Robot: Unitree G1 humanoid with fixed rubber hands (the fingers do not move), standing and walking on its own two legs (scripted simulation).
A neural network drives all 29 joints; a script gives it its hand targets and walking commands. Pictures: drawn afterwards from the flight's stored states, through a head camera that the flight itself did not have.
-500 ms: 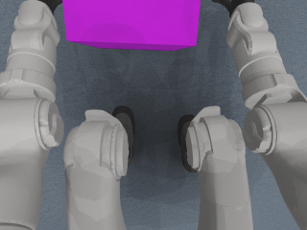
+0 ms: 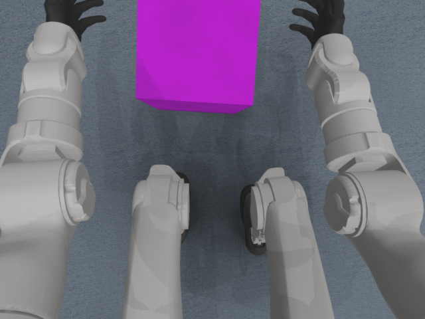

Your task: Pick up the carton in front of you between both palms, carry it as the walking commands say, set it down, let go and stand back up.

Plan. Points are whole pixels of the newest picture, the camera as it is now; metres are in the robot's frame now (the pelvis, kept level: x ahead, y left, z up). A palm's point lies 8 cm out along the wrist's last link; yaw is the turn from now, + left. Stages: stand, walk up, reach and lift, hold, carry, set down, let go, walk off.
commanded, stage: set down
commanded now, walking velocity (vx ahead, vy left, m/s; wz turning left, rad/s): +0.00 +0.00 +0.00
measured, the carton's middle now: (198, 62) +0.53 +0.07 -0.31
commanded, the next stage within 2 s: let go in 0.66 s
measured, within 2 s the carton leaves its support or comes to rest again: neither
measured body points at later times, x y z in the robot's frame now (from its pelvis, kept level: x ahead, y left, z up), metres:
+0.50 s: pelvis +0.02 +0.01 +0.13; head +0.33 +0.05 +0.45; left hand +0.54 +0.28 +0.02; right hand +0.55 -0.13 +0.02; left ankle +0.12 +0.12 -0.40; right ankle +0.09 -0.11 -0.40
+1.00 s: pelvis +0.07 +0.02 +0.26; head +0.32 +0.05 +0.63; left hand +0.45 +0.28 +0.13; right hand +0.47 -0.15 +0.14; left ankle +0.12 +0.12 -0.40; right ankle +0.09 -0.11 -0.40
